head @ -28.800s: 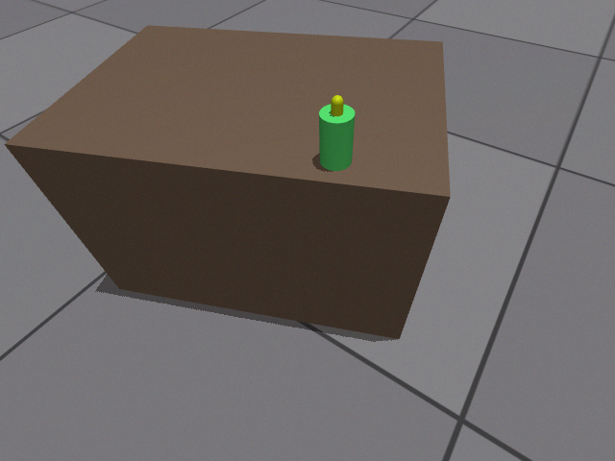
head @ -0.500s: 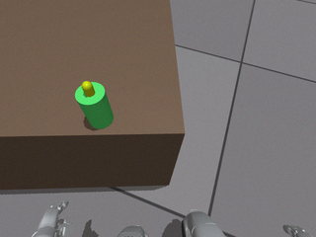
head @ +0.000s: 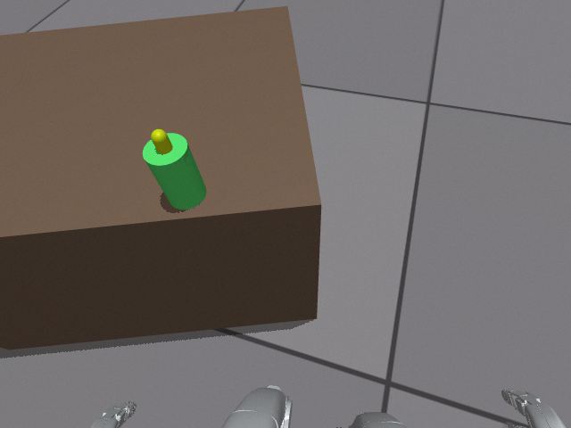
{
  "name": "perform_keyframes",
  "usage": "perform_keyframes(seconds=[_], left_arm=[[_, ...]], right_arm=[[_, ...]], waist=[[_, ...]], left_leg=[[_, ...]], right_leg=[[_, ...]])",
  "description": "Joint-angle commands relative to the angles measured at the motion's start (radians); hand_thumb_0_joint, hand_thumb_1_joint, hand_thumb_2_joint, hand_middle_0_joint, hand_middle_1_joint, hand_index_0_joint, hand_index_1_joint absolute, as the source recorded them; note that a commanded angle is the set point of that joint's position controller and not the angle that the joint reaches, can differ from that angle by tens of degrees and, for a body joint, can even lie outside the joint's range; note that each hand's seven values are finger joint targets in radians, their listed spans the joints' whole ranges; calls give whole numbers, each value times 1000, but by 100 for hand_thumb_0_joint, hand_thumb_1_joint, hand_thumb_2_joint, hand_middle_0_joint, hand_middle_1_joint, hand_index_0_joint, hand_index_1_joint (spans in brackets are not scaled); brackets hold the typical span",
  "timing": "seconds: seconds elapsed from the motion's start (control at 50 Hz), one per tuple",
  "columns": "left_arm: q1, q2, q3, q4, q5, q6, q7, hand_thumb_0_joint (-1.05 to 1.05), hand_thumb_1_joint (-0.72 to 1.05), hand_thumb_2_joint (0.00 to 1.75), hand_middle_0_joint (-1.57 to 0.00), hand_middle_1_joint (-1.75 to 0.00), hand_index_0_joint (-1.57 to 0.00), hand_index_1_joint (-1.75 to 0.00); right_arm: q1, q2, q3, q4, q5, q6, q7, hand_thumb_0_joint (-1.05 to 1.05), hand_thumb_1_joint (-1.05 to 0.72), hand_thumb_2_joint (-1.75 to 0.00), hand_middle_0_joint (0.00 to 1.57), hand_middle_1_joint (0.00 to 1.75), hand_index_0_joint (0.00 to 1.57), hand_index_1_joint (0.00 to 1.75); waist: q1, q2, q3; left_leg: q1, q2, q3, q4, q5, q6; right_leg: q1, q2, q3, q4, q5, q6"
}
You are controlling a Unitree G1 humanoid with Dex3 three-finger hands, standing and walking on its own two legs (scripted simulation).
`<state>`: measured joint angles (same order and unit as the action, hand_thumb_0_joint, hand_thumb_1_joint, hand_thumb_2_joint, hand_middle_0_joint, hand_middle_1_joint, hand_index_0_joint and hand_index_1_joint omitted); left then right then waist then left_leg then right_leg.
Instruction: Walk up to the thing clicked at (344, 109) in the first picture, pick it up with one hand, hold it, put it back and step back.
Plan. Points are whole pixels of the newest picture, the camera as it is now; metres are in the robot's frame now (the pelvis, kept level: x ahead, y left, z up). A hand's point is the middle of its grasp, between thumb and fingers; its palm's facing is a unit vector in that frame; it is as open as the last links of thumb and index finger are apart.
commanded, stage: step back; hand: left
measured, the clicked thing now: (173, 166) +0.52 +0.23 +0.02
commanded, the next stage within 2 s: none
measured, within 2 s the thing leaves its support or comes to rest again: neither
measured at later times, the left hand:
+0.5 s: hand out of the picture -0.05 +0.29 -0.16, palm faces -0.02 -0.93 -0.37, open 7.4 cm
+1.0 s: hand out of the picture -0.17 +0.23 -0.14, palm faces +0.05 -0.91 -0.40, open 7.4 cm
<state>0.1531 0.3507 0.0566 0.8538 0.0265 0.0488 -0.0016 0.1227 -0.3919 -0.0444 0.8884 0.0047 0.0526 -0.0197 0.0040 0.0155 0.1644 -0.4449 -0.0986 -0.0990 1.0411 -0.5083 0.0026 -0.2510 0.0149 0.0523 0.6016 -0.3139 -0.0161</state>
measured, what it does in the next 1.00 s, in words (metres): walks backwards: left foot, then right foot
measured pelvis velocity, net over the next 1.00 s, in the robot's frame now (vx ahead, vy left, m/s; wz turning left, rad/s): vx -0.29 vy -0.04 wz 0.08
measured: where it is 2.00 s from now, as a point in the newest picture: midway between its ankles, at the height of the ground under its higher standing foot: outside the picture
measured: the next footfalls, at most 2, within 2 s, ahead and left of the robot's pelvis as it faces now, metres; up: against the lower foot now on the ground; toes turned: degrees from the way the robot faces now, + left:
left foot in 0.18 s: -0.03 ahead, +0.12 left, +0.00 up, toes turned +1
right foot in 0.64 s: -0.19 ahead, -0.15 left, +0.00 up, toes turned -1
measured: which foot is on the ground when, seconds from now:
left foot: up 0.00-0.16, down 0.18-0.66, up 0.68-0.98, down 1.00-1.00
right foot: down 0.00-0.20, up 0.22-0.62, down 0.64-1.00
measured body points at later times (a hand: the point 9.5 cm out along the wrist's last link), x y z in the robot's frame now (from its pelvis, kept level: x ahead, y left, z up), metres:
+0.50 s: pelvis -0.13 +0.01 +0.00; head -0.07 +0.04 +0.45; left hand -0.05 +0.33 -0.14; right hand -0.01 -0.30 -0.09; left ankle -0.07 +0.12 -0.73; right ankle -0.19 -0.15 -0.65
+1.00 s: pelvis -0.29 -0.04 -0.01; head -0.23 -0.04 +0.43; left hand -0.17 +0.28 -0.11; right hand -0.21 -0.36 -0.13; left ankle -0.32 +0.07 -0.73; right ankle -0.23 -0.15 -0.73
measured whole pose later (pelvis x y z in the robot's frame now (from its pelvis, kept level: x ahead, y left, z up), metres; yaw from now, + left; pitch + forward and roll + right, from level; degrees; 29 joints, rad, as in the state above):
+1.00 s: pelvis -0.29 -0.04 -0.01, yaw +5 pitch -2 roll +1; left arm 0.11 0.38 0.06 0.74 0.03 0.06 0.01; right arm 0.25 -0.39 -0.05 0.88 -0.02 0.03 -0.03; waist -0.01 -0.02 0.16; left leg -0.25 -0.04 -0.01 0.69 -0.41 -0.01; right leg -0.39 -0.06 -0.08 0.70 -0.28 -0.02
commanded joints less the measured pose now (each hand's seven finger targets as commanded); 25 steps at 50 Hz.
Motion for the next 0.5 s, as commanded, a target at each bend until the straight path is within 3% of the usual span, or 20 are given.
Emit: perform_keyframes(seconds=[0.0, 0.06, 0.08, 0.1, 0.12, 0.14, 0.16, 0.18, 0.2, 0.22, 0.24, 0.26, 0.28, 0.34, 0.4, 0.44, 0.48], left_arm=[[-72, 248, 75, -142, 4, -31, 25, 0, 90, 90, -20, -30, -20, -30], [-32, 251, 76, -150, 10, -23, 29, 0, 90, 90, -20, -30, -20, -30], [-30, 258, 77, -157, 8, -20, 30, 0, 90, 90, -20, -30, -20, -30], [-25, 256, 74, -152, 2, -13, 26, 0, 90, 90, -20, -30, -20, -30], [-40, 264, 72, -158, -4, -8, 22, 0, 90, 90, -20, -30, -20, -30], [-64, 267, 68, -167, -12, 0, 17, 0, 90, 90, -20, -30, -20, -30], [-33, 221, 54, -172, -13, 7, 14, 0, 90, 90, -20, -30, -20, -30], [-4, 178, 48, -174, -19, 9, 13, 0, 90, 90, -20, -30, -20, -30], [-85, 232, 71, -175, -7, 11, 33, 0, 90, 90, -20, -30, -20, -30], [-98, 247, 76, -151, -1, 15, 40, 0, 90, 90, -20, -30, -20, -30], [-50, 233, 74, -139, -12, 14, 38, 0, 90, 90, -20, -30, -20, -30], [-4, 226, 74, -118, -22, 14, 35, 0, 90, 90, -20, -30, -20, -30], [28, 238, 79, -111, -19, 12, 32, 0, 90, 90, -20, -30, -20, -30], [45, 226, 84, -107, -5, 10, 26, 0, 90, 90, -20, -30, -20, -30], [30, 223, 80, -125, -1, 10, 22, 0, 90, 90, -20, -30, -20, -30], [14, 222, 80, -122, -1, 11, 16, 0, 90, 90, -20, -30, -20, -30], [51, 217, 77, -110, -5, 12, 9, 0, 90, 90, -20, -30, -20, -30]], right_arm=[[79, -208, -44, -54, 3, -36, -16, 0, -90, -90, 20, 30, 20, 30], [71, -192, -43, -78, -8, -40, -17, 0, -90, -90, 20, 30, 20, 30], [76, -187, -42, -82, -12, -43, -15, 0, -90, -90, 20, 30, 20, 30], [84, -182, -46, -74, -17, -48, -12, 0, -90, -90, 20, 30, 20, 30], [118, -172, -51, -59, -23, -53, -10, 0, -90, -90, 20, 30, 20, 30], [167, -176, -58, -41, -26, -58, -8, 0, -90, -90, 20, 30, 20, 30], [142, -216, -73, -53, -44, -65, -9, 0, -90, -90, 20, 30, 20, 30], [102, -317, -94, -71, -57, -67, -6, 0, -90, -90, 20, 30, 20, 30], [99, -389, -107, -88, -46, -64, -1, 0, -90, -90, 20, 30, 20, 30], [68, -350, -103, -79, -44, -67, -5, 0, -90, -90, 20, 30, 20, 30], [-1, -296, -83, -86, -39, -70, -11, 0, -90, -90, 20, 30, 20, 30], [-45, -256, -71, -95, -43, -70, -15, 0, -90, -90, 20, 30, 20, 30], [-34, -248, -73, -102, -38, -71, -18, 0, -90, -90, 20, 30, 20, 30], [27, -218, -71, -102, -33, -69, -20, 0, -90, -90, 20, 30, 20, 30], [66, -236, -83, -104, -27, -66, -26, 0, -90, -90, 20, 30, 20, 30], [76, -242, -85, -112, -30, -64, -26, 0, -90, -90, 20, 30, 20, 30], [48, -263, -90, -130, -33, -60, -22, 0, -90, -90, 20, 30, 20, 30]], waist=[[7, -156, -167], [31, -208, -195], [26, -226, -206], [25, -211, -210], [2, -197, -220], [-26, -167, -230], [-8, -63, -215], [7, 194, -203], [-61, 207, -196], [-46, 106, -162], [2, 65, -158], [36, 60, -161], [40, 102, -162], [9, 87, -194], [-26, 110, -215], [-46, 112, -208], [-33, 153, -217]], left_leg=[[-7, -11, -17, 80, -3, -24], [-11, 45, 20, -150, -35, -24], [30, 81, 29, -280, -17, -13], [62, 66, 64, -369, 31, -10], [125, 60, 93, -503, 137, -2], [223, 60, 123, -644, 302, 0], [294, 154, -37, -678, 415, 28], [370, 392, -361, -722, 569, 124], [198, 516, -465, -730, 653, 257], [146, 487, -402, -723, 628, 246], [202, 420, -273, -690, 664, 218], [247, 362, -191, -665, 677, 187], [269, 353, -152, -642, 703, 187], [375, 349, -133, -605, 794, 210], [476, 376, -133, -592, 768, 239], [420, 372, -122, -607, 692, 244], [374, 392, -123, -624, 585, 250]], right_leg=[[85, -222, 165, -143, 558, -208], [194, -255, 183, -100, 587, -214], [196, -259, 188, -75, 580, -199], [190, -234, 165, -49, 550, -183], [170, -217, 149, -3, 526, -165], [111, -200, 129, 49, 462, -133], [-31, -132, 110, 108, 270, -71], [-251, 48, 27, 297, -139, -15], [-189, 90, 115, 478, -364, -1], [-178, 94, 195, 597, -328, -9], [-231, 102, 204, 651, -266, -13], [-262, 99, 202, 677, -210, -9], [-270, 94, 180, 691, -178, 0], [-285, 95, 160, 684, -172, 44], [-310, 73, 142, 559, -185, 61], [-253, 62, 118, 484, -194, 64], [-197, 38, 82, 399, -195, 59]])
